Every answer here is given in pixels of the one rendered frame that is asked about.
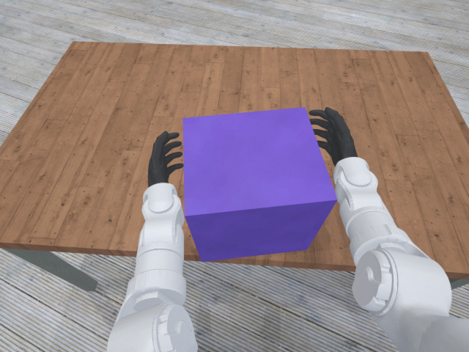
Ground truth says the robot left hand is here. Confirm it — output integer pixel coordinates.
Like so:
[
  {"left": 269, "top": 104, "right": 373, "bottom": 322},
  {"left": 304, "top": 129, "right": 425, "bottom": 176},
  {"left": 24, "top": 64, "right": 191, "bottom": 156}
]
[{"left": 148, "top": 131, "right": 184, "bottom": 188}]

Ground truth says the robot right upper arm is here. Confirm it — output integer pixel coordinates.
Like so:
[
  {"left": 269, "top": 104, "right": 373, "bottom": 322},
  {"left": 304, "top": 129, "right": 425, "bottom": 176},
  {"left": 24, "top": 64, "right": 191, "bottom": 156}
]
[{"left": 352, "top": 248, "right": 469, "bottom": 352}]

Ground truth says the robot right hand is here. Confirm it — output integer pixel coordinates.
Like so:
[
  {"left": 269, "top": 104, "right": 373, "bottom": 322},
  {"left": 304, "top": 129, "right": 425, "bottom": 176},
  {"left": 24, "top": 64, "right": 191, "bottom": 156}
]
[{"left": 309, "top": 107, "right": 358, "bottom": 166}]

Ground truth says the robot right forearm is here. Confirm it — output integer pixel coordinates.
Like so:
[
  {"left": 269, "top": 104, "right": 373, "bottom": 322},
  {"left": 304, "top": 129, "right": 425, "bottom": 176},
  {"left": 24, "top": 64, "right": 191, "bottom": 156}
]
[{"left": 333, "top": 157, "right": 452, "bottom": 310}]

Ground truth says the carton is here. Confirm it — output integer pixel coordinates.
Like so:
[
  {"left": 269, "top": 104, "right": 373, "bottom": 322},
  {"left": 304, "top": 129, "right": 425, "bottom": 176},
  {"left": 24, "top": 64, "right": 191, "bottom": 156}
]
[{"left": 183, "top": 107, "right": 337, "bottom": 262}]

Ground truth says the robot left upper arm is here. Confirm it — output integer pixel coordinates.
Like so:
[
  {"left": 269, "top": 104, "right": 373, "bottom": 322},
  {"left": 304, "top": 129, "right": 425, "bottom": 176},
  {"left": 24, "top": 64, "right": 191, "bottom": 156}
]
[{"left": 107, "top": 302, "right": 198, "bottom": 352}]

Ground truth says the robot left forearm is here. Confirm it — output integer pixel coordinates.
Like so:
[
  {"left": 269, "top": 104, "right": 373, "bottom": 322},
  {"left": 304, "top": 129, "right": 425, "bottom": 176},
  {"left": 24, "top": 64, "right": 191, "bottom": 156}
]
[{"left": 107, "top": 183, "right": 186, "bottom": 350}]

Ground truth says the table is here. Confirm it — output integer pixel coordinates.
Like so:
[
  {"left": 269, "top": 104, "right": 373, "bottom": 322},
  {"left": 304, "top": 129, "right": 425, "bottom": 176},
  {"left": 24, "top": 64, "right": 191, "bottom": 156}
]
[{"left": 0, "top": 41, "right": 469, "bottom": 292}]

